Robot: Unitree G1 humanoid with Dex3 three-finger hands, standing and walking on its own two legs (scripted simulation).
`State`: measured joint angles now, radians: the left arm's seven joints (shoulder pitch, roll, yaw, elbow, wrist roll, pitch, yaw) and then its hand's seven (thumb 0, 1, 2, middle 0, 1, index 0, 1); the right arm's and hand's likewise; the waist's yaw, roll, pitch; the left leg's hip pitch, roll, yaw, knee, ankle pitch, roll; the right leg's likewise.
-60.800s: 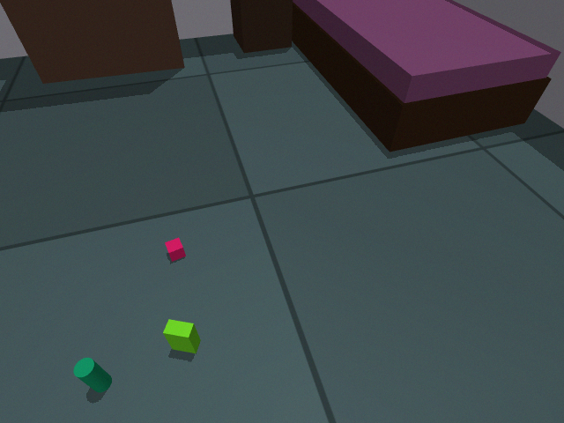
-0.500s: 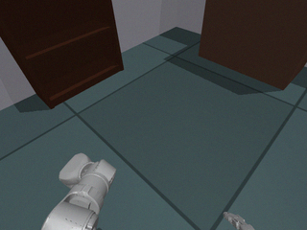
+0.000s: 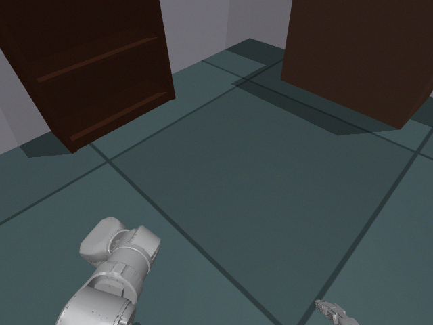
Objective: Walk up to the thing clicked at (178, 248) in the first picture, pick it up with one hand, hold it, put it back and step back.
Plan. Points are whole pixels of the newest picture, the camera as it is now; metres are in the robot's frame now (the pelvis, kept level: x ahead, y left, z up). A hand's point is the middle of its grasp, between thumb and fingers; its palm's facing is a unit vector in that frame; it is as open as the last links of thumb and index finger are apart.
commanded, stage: hold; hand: left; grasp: from above
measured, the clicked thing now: (122, 251) +0.31 +0.22 -0.06
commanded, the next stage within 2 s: crouch in 0.16 s
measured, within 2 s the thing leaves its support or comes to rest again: neither
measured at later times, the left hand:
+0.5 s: hand (126, 260) +0.29 +0.21 -0.06, palm faces -0.23 -0.42 -0.88, open 9.3 cm
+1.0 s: hand (148, 288) +0.32 +0.22 -0.30, palm faces -0.15 -0.38 -0.91, open 9.5 cm
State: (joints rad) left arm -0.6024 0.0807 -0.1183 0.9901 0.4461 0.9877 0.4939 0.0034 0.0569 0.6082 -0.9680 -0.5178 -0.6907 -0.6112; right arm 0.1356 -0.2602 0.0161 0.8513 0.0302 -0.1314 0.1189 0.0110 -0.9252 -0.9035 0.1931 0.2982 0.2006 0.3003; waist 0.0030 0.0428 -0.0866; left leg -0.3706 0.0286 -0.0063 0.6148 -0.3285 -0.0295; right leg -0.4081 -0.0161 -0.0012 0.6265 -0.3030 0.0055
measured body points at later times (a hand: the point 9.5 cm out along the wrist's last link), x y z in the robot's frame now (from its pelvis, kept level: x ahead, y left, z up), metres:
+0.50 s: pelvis +0.00 +0.00 +0.00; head +0.02 -0.02 +0.45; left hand +0.31 +0.23 -0.01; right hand +0.16 -0.24 -0.12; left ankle -0.01 +0.14 -0.73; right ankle +0.01 -0.12 -0.73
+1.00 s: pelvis -0.07 +0.01 -0.18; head +0.09 +0.02 +0.24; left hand +0.32 +0.23 -0.24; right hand +0.01 -0.25 -0.32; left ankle -0.01 +0.14 -0.73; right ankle +0.01 -0.12 -0.73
